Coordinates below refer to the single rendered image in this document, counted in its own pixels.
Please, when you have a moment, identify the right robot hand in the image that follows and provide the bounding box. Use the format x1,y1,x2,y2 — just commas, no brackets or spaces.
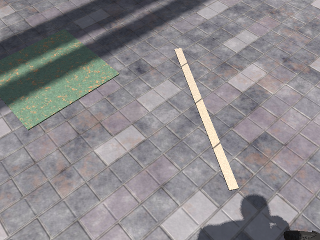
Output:
283,230,320,240

